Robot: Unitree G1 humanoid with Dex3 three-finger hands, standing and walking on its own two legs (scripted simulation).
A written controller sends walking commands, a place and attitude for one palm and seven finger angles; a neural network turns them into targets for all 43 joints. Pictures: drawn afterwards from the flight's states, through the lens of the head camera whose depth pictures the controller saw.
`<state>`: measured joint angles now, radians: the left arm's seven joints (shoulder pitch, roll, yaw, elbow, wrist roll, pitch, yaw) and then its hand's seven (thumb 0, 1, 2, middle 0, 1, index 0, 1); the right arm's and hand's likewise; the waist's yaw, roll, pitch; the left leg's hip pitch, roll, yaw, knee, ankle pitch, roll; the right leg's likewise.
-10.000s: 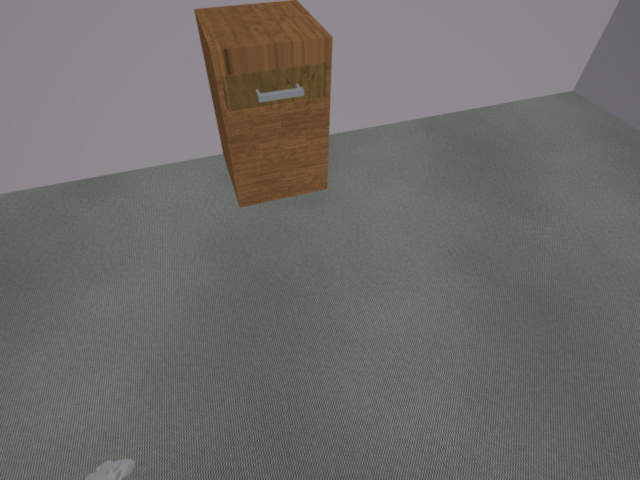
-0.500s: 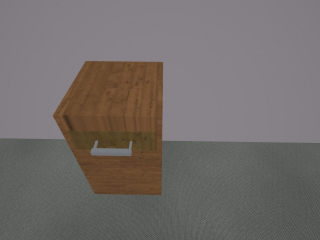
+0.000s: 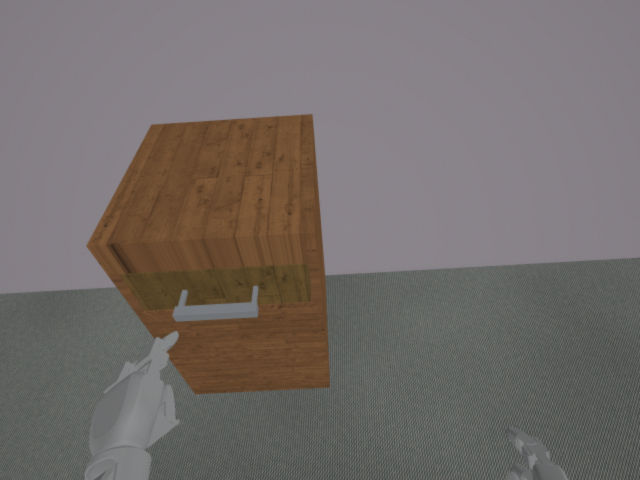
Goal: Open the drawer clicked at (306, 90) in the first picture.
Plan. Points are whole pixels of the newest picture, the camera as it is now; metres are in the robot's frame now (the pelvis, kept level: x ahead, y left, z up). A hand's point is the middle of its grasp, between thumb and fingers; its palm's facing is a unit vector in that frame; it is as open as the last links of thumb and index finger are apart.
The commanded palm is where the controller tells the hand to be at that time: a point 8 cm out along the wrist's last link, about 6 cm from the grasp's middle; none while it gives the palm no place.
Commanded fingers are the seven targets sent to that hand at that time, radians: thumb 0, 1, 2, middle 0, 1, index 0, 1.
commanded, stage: raise the hand with hooked fingers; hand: left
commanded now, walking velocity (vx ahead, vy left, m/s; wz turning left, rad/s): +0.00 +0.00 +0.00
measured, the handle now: (218, 302) +0.51 +0.25 -0.20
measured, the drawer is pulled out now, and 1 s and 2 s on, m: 0.00 0.00 0.00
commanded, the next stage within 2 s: move the hooked fingers above the handle in 1.64 s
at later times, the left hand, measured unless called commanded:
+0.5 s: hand (174, 387) +0.24 +0.20 +0.01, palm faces +0.09 -0.06 -0.99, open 10.6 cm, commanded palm +0.19 +0.21 +0.05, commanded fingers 0.00 -0.01 0.51 -0.27 -0.88 -0.27 -0.88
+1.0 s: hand (164, 333) +0.29 +0.21 +0.06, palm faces +0.09 -0.10 -0.99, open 13.3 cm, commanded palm +0.27 +0.21 +0.11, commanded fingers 0.00 -0.50 0.30 -0.30 -1.20 -0.30 -1.20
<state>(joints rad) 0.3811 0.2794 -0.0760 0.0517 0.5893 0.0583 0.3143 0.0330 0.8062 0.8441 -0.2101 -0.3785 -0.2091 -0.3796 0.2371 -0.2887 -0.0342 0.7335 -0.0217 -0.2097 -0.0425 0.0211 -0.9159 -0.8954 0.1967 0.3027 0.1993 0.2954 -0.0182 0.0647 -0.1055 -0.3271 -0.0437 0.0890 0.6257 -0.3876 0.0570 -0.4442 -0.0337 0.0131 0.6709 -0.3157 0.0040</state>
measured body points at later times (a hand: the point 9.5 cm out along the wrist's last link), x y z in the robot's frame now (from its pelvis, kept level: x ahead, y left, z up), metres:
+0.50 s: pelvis +0.02 -0.06 -0.02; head +0.06 -0.09 +0.42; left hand +0.23 +0.20 +0.06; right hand +0.26 -0.23 -0.12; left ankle -0.04 +0.08 -0.72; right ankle +0.02 -0.13 -0.72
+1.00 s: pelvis +0.01 -0.01 +0.00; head +0.01 -0.05 +0.45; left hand +0.28 +0.21 +0.11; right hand +0.19 -0.27 -0.09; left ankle -0.04 +0.10 -0.72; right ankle +0.02 -0.13 -0.72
